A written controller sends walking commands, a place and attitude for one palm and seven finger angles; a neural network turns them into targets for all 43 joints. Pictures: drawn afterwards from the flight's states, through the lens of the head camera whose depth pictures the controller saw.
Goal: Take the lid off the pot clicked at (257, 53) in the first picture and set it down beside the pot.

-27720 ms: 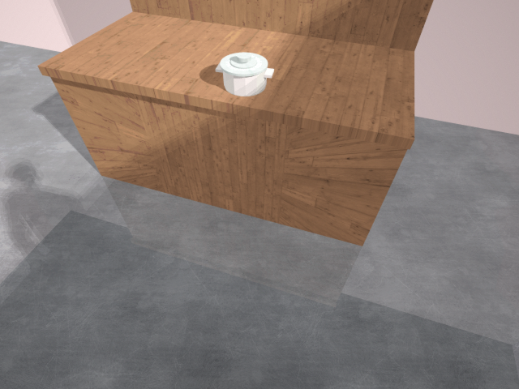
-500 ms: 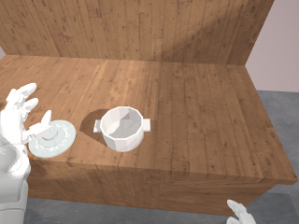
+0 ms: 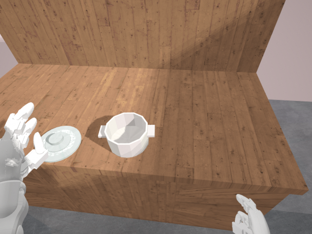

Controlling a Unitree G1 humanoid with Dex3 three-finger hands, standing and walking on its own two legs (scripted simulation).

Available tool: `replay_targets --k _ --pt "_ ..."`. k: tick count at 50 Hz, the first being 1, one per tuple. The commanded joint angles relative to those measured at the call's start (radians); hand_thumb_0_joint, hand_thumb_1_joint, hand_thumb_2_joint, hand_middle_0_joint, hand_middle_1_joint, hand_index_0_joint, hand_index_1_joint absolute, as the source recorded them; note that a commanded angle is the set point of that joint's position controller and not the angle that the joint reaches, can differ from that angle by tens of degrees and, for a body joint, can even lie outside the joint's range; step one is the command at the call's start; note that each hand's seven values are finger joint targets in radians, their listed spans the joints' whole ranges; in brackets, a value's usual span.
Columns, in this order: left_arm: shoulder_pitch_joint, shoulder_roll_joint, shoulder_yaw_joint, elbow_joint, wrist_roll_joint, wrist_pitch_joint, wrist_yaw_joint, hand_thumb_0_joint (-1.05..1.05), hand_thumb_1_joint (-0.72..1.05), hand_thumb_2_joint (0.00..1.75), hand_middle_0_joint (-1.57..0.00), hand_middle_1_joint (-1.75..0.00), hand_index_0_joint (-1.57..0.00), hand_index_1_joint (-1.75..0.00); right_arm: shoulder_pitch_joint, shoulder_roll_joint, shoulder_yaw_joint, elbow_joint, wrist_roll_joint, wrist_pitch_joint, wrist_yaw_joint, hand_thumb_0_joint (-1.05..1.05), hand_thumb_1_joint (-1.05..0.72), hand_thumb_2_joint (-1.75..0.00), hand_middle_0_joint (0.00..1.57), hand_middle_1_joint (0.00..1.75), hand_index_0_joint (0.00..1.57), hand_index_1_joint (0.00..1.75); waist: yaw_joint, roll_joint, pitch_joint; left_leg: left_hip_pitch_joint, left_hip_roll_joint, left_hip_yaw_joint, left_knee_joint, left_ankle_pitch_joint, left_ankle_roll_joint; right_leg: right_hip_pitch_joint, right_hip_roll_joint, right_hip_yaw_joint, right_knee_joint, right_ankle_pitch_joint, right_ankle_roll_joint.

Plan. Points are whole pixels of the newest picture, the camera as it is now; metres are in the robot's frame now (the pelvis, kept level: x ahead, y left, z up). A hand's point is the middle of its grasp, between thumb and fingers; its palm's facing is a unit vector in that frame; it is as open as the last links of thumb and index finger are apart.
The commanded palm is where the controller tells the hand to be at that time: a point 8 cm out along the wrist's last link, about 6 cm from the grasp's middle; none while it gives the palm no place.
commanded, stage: draw the hand back to the body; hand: left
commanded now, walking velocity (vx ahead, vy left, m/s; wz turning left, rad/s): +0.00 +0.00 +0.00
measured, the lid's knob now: (56, 139) +0.44 +0.44 -0.09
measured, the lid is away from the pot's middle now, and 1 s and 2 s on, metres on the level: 0.27 0.27 0.27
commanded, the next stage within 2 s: step back with the hand held close in 0.52 s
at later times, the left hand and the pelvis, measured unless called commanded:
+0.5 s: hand (22, 179) +0.17 +0.27 +0.15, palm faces +0.35 -0.86 -0.38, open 7.4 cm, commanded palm +0.12 +0.32 +0.17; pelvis -0.01 +0.04 +0.00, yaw +0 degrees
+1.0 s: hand (16, 184) +0.17 +0.29 +0.14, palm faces +0.15 -0.85 -0.51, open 7.4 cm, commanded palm +0.11 +0.34 +0.17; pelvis -0.03 +0.07 +0.00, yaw -1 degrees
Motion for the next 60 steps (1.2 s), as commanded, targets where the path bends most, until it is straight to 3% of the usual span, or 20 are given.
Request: replay_targets --k 1,3,9,13,15,17,21,28,31,32,33,34,35,39,42,44,49,55,58,60 --pt "-0.046 0.232 0.142 -0.217 -0.001 -0.081 0.018 0.00 0.90 0.90 -0.20 -0.30 -0.20 -0.30 -0.127 -0.097 -0.039 -0.157 -0.008 -0.057 -0.007 0.00 -0.90 -0.90 0.20 0.30 0.20 0.30 0.004 -0.064 -0.116 0.113 0.010 0.015 -0.014 0.217 0.049 -0.087 -0.097 0.038 -0.077 0.317 0.035" --pt "-0.024 0.183 0.095 -0.222 -0.003 -0.077 0.006 0.00 0.90 0.90 -0.20 -0.30 -0.20 -0.30 -0.139 -0.098 -0.039 -0.162 -0.005 -0.049 -0.008 0.00 -0.90 -0.90 0.20 0.30 0.20 0.30 -0.003 -0.075 -0.070 0.101 0.014 0.015 -0.017 0.188 0.050 -0.118 -0.099 0.037 -0.088 0.275 0.038" --pt "0.045 0.225 0.115 -0.443 0.010 -0.103 0.015 0.00 0.90 0.90 -0.20 -0.30 -0.20 -0.30 -0.146 -0.088 -0.031 -0.181 -0.016 -0.079 -0.003 0.00 -0.90 -0.90 0.20 0.30 0.20 0.30 0.015 0.017 -0.128 0.124 0.013 -0.006 -0.024 0.210 0.045 -0.092 -0.097 0.034 -0.078 0.260 0.024" --pt "0.145 0.170 0.087 -0.413 0.009 -0.085 0.014 0.00 0.90 0.90 -0.20 -0.30 -0.20 -0.30 -0.142 -0.084 -0.035 -0.179 -0.016 -0.073 -0.005 0.00 -0.90 -0.90 0.20 0.30 0.20 0.30 0.011 -0.039 -0.075 0.100 0.022 -0.008 -0.033 0.182 0.043 -0.119 -0.093 0.027 -0.083 0.218 0.025" --pt "0.167 0.140 0.057 -0.431 0.010 -0.082 0.009 0.00 0.90 0.90 -0.20 -0.30 -0.20 -0.30 -0.143 -0.080 -0.032 -0.187 -0.014 -0.070 -0.004 0.00 -0.90 -0.90 0.20 0.30 0.20 0.30 0.005 -0.019 -0.052 0.086 0.021 -0.013 -0.043 0.162 0.040 -0.131 -0.088 0.020 -0.083 0.184 0.025" --pt "0.199 0.145 0.056 -0.502 0.015 -0.088 0.010 0.00 0.90 0.90 -0.20 -0.30 -0.20 -0.30 -0.149 -0.078 -0.031 -0.197 -0.017 -0.077 -0.003 0.00 -0.90 -0.90 0.20 0.30 0.20 0.30 0.014 0.015 -0.068 0.093 0.024 -0.020 -0.048 0.165 0.039 -0.126 -0.089 0.020 -0.076 0.177 0.021" --pt "0.184 0.174 0.084 -0.529 0.021 -0.085 0.022 0.00 0.90 0.90 -0.20 -0.30 -0.20 -0.30 -0.139 -0.081 -0.029 -0.195 -0.021 -0.083 -0.004 0.00 -0.90 -0.90 0.20 0.30 0.20 0.30 0.014 -0.012 -0.074 0.081 0.027 -0.038 -0.059 0.162 0.034 -0.118 -0.083 0.015 -0.066 0.161 0.016" --pt "0.230 0.121 0.043 -0.496 0.023 -0.064 0.017 0.00 0.90 0.90 -0.20 -0.30 -0.20 -0.30 -0.130 -0.081 -0.026 -0.195 -0.022 -0.075 0.000 0.00 -0.90 -0.90 0.20 0.30 0.20 0.30 0.014 -0.002 -0.056 0.076 0.032 -0.054 -0.072 0.176 0.028 -0.118 -0.078 0.005 -0.055 0.156 0.014" --pt "0.200 0.152 0.060 -0.547 0.024 -0.065 0.019 0.00 0.90 0.90 -0.20 -0.30 -0.20 -0.30 -0.128 -0.085 -0.025 -0.201 -0.025 -0.076 0.004 0.00 -0.90 -0.90 0.20 0.30 0.20 0.30 0.016 -0.016 -0.084 0.074 0.034 -0.063 -0.078 0.185 0.025 -0.100 -0.076 0.006 -0.046 0.161 0.013" --pt "0.004 0.342 0.266 -0.675 0.011 -0.128 0.024 0.00 0.90 0.90 -0.20 -0.30 -0.20 -0.30 -0.109 -0.083 -0.021 -0.243 -0.022 -0.063 -0.008 0.00 -0.90 -0.90 0.20 0.30 0.20 0.30 0.006 -0.046 0.026 0.001 0.055 -0.076 -0.066 0.088 0.063 -0.175 -0.119 0.126 -0.082 0.246 0.021" --pt "0.091 0.279 0.232 -0.561 0.012 -0.139 0.015 0.00 0.90 0.90 -0.20 -0.30 -0.20 -0.30 -0.098 -0.067 -0.019 -0.203 -0.031 -0.060 -0.012 0.00 -0.90 -0.90 0.20 0.30 0.20 0.30 -0.004 -0.145 0.048 -0.015 0.051 -0.078 -0.044 0.064 0.065 -0.193 -0.145 0.131 -0.085 0.267 0.020" --pt "0.086 0.291 0.232 -0.586 0.015 -0.148 0.011 0.00 0.90 0.90 -0.20 -0.30 -0.20 -0.30 -0.109 -0.074 -0.021 -0.210 -0.031 -0.057 -0.009 0.00 -0.90 -0.90 0.20 0.30 0.20 0.30 -0.006 -0.119 0.044 -0.013 0.050 -0.082 -0.044 0.068 0.065 -0.201 -0.159 0.147 -0.078 0.285 0.014" --pt "0.143 0.229 0.194 -0.529 0.017 -0.145 0.003 0.00 0.90 0.90 -0.20 -0.30 -0.20 -0.30 -0.099 -0.072 -0.023 -0.202 -0.032 -0.056 -0.010 0.00 -0.90 -0.90 0.20 0.30 0.20 0.30 -0.012 -0.132 0.024 -0.010 0.056 -0.080 -0.043 0.103 0.065 -0.183 -0.158 0.140 -0.055 0.305 0.021" --pt "0.266 0.147 0.127 -0.569 0.025 -0.162 -0.020 0.00 0.90 0.90 -0.20 -0.30 -0.20 -0.30 -0.094 -0.092 -0.036 -0.221 -0.031 -0.065 0.004 0.00 -0.90 -0.90 0.20 0.30 0.20 0.30 -0.003 0.079 -0.125 0.046 0.102 -0.101 -0.059 0.361 0.083 -0.132 -0.136 0.080 0.045 0.328 0.054" --pt "0.362 0.158 0.143 -0.627 0.034 -0.171 -0.025 0.00 0.90 0.90 -0.20 -0.30 -0.20 -0.30 -0.074 -0.095 -0.052 -0.238 -0.036 -0.056 0.019 0.00 -0.90 -0.90 0.20 0.30 0.20 0.30 -0.001 0.074 -0.201 0.101 0.138 -0.129 -0.053 0.550 0.086 -0.152 -0.116 0.046 0.073 0.198 0.065" --pt "0.407 0.217 0.204 -0.657 0.038 -0.177 -0.017 0.00 0.90 0.90 -0.20 -0.30 -0.20 -0.30 -0.080 -0.093 -0.062 -0.246 -0.037 -0.047 0.025 0.00 -0.90 -0.90 0.20 0.30 0.20 0.30 0.000 0.038 -0.225 0.105 0.151 -0.143 -0.050 0.584 0.084 -0.152 -0.111 0.045 0.078 0.145 0.064" --pt "0.431 0.272 0.259 -0.725 0.034 -0.195 0.001 0.00 0.90 0.90 -0.20 -0.30 -0.20 -0.30 -0.064 -0.092 -0.076 -0.260 -0.032 -0.041 0.013 0.00 -0.90 -0.90 0.20 0.30 0.20 0.30 -0.007 0.053 -0.205 0.020 0.172 -0.171 -0.065 0.504 0.082 -0.138 -0.116 0.032 0.103 0.066 0.067" --pt "0.415 0.213 0.213 -0.647 0.033 -0.199 0.012 0.00 0.90 0.90 -0.20 -0.30 -0.20 -0.30 -0.025 -0.096 -0.082 -0.235 -0.030 -0.069 0.002 0.00 -0.90 -0.90 0.20 0.30 0.20 0.30 -0.025 0.079 -0.126 -0.061 0.186 -0.177 -0.102 0.309 0.082 -0.163 -0.125 0.017 0.122 -0.026 0.067" --pt "0.372 0.188 0.186 -0.597 0.038 -0.191 0.015 0.00 0.90 0.90 -0.20 -0.30 -0.20 -0.30 -0.018 -0.103 -0.084 -0.231 -0.026 -0.075 -0.001 0.00 -0.90 -0.90 0.20 0.30 0.20 0.30 -0.027 0.004 -0.087 -0.146 0.182 -0.175 -0.098 0.139 0.079 -0.135 -0.139 0.018 0.097 0.019 0.067" --pt "0.356 0.179 0.172 -0.561 0.040 -0.185 0.017 0.00 0.90 0.90 -0.20 -0.30 -0.20 -0.30 -0.024 -0.097 -0.079 -0.234 -0.022 -0.071 -0.004 0.00 -0.90 -0.90 0.20 0.30 0.20 0.30 -0.033 -0.064 -0.066 -0.206 0.145 -0.152 -0.069 -0.028 0.071 -0.132 -0.171 0.051 0.069 0.081 0.051"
